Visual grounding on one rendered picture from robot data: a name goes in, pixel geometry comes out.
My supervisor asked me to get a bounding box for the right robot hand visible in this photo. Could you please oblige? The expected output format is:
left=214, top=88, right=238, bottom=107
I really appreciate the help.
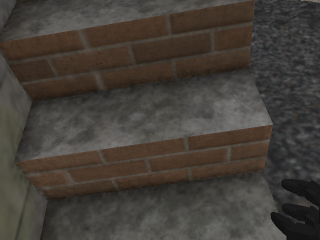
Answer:
left=270, top=179, right=320, bottom=240

